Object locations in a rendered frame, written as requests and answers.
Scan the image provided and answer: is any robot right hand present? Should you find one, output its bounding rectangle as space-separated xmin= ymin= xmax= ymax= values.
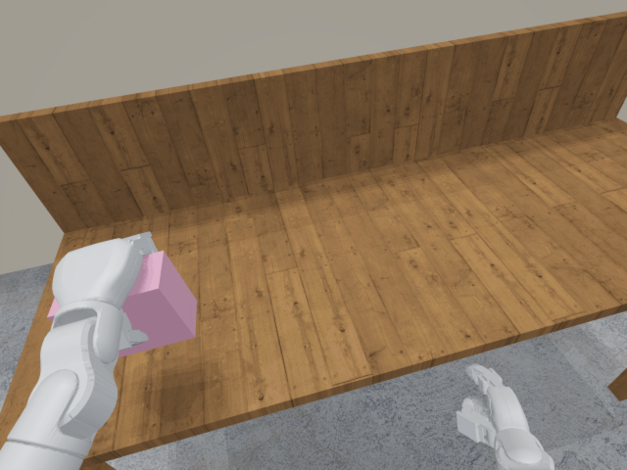
xmin=457 ymin=362 xmax=530 ymax=448

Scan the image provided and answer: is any sponge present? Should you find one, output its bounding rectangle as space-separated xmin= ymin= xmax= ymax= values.
xmin=47 ymin=251 xmax=197 ymax=357

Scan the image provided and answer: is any robot left hand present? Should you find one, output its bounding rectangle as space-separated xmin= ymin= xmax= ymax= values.
xmin=52 ymin=231 xmax=158 ymax=351

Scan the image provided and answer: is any table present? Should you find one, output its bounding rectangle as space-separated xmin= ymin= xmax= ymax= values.
xmin=0 ymin=11 xmax=627 ymax=470

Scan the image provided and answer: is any robot left forearm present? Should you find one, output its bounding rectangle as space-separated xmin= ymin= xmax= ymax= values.
xmin=0 ymin=301 xmax=123 ymax=470

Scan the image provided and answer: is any robot right forearm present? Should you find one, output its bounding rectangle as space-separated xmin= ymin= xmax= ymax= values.
xmin=494 ymin=428 xmax=555 ymax=470

